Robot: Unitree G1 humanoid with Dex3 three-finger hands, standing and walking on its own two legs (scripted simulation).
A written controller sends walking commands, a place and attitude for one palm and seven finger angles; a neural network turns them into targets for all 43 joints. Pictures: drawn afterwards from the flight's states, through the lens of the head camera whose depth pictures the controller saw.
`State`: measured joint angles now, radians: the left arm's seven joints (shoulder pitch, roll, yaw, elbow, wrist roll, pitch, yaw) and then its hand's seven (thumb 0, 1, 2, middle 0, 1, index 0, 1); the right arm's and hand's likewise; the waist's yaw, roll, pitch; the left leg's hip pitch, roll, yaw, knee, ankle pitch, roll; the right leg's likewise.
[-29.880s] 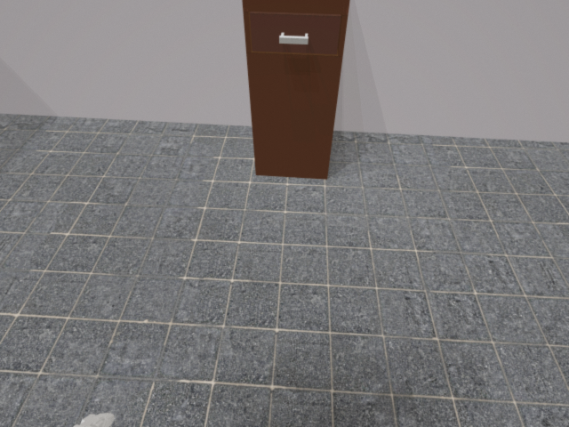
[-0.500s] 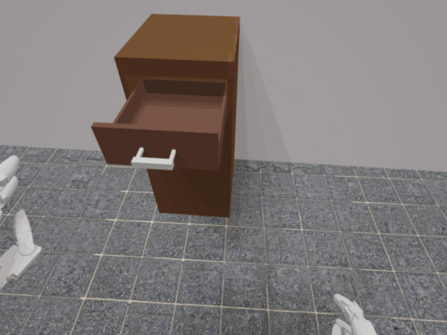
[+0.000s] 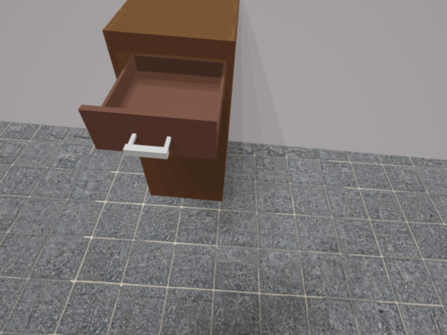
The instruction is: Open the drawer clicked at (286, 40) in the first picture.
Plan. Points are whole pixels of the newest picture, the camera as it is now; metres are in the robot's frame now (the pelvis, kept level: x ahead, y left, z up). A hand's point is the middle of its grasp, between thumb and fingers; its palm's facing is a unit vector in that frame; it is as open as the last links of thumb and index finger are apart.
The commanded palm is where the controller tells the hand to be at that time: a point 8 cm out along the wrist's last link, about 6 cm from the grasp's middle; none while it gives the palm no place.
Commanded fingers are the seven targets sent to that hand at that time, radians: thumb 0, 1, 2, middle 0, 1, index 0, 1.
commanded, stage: let the arm hang, fingers relaxed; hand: left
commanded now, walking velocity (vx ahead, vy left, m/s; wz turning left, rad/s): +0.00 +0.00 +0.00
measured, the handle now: (148, 145) +0.55 +0.21 -0.03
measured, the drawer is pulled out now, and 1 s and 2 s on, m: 0.28 0.28 0.28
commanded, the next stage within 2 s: look to check the result in 0.80 s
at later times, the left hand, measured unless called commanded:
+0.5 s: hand out of the picture -0.02 +0.18 -0.16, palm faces +0.01 -0.98 -0.22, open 7.4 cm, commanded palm none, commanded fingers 0.00 0.90 0.90 -0.20 -0.30 -0.20 -0.30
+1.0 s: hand out of the picture -0.02 +0.19 -0.16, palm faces +0.00 -0.97 -0.23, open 7.4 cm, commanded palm none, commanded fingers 0.00 0.90 0.90 -0.20 -0.30 -0.20 -0.30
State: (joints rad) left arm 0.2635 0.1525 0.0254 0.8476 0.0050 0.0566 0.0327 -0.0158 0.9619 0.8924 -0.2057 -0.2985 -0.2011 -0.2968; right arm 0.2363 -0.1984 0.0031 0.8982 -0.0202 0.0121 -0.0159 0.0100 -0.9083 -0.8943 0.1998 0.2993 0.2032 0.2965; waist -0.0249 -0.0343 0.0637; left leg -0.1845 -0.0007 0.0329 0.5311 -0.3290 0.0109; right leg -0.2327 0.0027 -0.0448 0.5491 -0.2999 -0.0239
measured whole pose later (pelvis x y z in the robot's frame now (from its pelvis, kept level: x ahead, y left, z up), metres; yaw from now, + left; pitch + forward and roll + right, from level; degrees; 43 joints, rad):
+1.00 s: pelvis -0.03 +0.01 +0.01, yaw -2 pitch -2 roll +0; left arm 0.26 0.18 0.02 1.14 0.01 0.00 0.03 0.00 0.91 0.89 -0.20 -0.30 -0.20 -0.30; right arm 0.30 -0.16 -0.01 1.11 -0.01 0.01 -0.03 0.01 -0.91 -0.89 0.20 0.30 0.20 0.30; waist -0.01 0.01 0.07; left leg -0.12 0.00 0.06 0.38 -0.22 0.02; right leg -0.17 0.01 -0.02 0.38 -0.17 -0.02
